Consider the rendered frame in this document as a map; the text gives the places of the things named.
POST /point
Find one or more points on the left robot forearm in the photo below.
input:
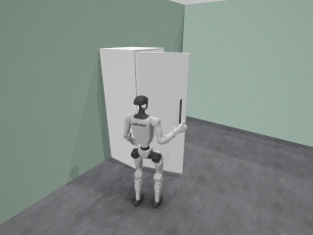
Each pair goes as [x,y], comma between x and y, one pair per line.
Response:
[131,139]

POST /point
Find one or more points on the right robot hand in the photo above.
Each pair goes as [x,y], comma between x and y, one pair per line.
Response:
[182,127]

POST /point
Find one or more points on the fridge door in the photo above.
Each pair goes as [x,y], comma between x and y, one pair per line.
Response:
[164,80]

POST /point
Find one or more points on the robot torso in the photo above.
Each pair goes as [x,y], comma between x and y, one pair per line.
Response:
[143,133]

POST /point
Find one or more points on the right robot forearm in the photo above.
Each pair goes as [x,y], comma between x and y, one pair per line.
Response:
[170,135]

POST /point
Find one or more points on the left robot upper arm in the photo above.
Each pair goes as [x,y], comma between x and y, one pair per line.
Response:
[127,126]

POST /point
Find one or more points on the right robot upper arm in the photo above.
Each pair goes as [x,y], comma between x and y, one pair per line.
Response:
[156,123]

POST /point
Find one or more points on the handle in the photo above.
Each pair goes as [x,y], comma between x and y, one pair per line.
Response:
[180,111]

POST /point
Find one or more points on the humanoid robot head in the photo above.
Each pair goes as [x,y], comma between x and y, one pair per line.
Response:
[139,101]

